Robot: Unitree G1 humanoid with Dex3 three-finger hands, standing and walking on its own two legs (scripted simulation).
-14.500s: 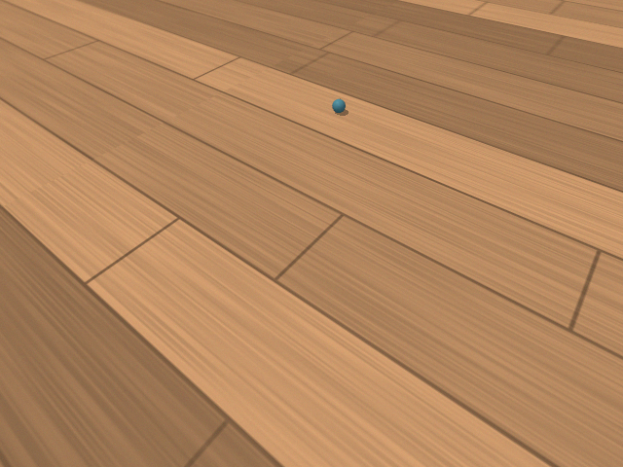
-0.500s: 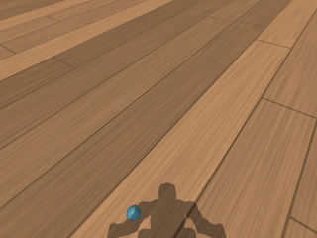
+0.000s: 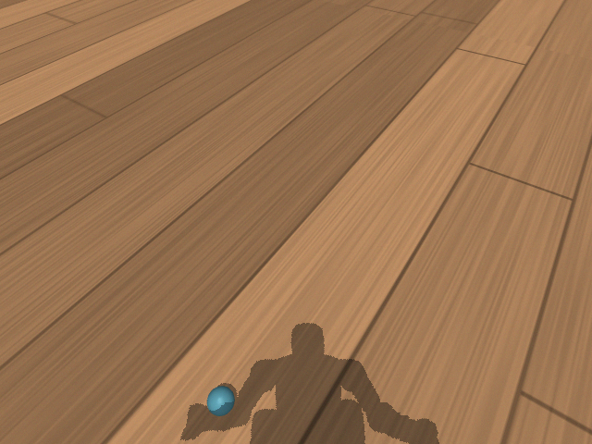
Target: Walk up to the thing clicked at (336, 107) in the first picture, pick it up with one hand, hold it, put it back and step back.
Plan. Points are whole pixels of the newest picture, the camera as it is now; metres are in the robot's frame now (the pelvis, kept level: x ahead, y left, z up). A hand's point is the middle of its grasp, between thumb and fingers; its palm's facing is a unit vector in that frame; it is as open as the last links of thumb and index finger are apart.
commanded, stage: walk up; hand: left
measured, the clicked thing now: (220, 400) +0.40 +0.26 -0.71
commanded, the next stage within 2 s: stand in 1.78 s
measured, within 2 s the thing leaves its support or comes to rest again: neither
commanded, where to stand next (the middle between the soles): +0.07 +0.03 m, yaw +0 degrees
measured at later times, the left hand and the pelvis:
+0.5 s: hand out of the picture +0.12 +0.30 -0.15, palm faces +0.04 -0.90 -0.43, open 7.4 cm; pelvis +0.04 +0.01 -0.01, yaw +2 degrees
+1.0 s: hand out of the picture +0.09 +0.29 -0.13, palm faces -0.01 -0.93 -0.38, open 7.4 cm; pelvis +0.02 +0.03 +0.02, yaw +1 degrees
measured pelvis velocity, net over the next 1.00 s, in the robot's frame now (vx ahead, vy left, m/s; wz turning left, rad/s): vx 0.02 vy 0.03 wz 0.01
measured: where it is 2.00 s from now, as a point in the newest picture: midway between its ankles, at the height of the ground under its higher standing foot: outside the picture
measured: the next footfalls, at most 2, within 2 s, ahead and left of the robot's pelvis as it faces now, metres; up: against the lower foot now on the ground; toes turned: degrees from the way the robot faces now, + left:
left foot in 0.36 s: +0.08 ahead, +0.15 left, +0.00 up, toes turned +0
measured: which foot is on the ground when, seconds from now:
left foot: up 0.00-0.34, down 0.36-1.00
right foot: down 0.00-1.00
